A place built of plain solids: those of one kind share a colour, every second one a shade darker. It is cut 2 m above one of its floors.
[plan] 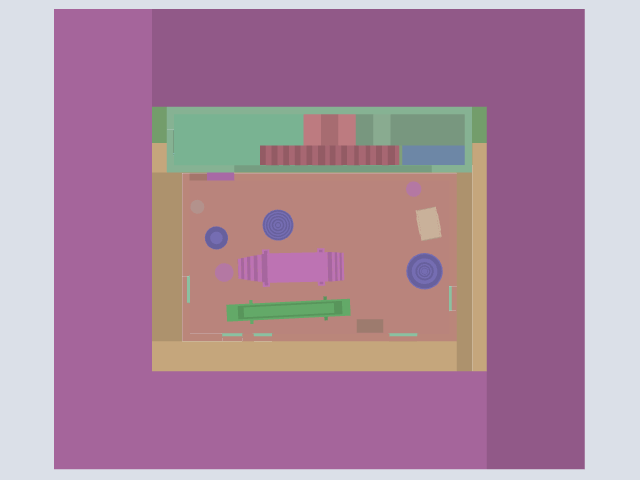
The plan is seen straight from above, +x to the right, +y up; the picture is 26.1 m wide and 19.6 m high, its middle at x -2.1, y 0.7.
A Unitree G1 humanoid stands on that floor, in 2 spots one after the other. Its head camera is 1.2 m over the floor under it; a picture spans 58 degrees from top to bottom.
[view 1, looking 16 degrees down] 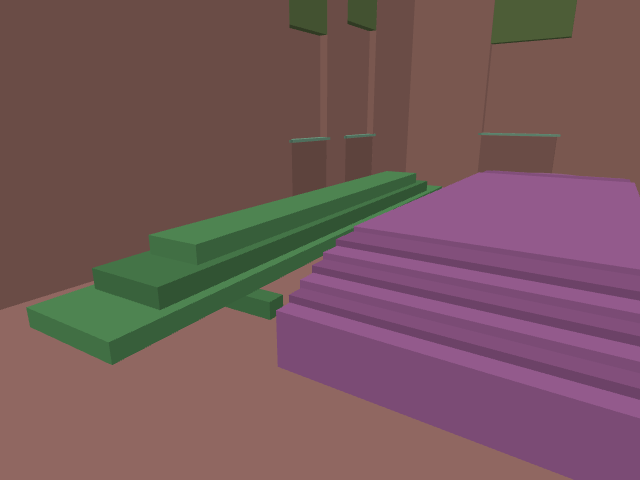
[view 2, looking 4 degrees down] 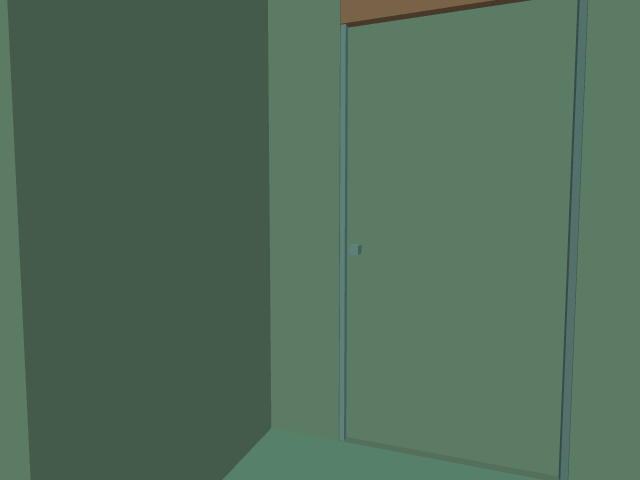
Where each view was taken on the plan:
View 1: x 0.00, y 0.00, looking -146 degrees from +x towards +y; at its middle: spar_pile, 3.42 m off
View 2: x -5.98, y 4.80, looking -160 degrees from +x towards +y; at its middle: wall_yard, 2.22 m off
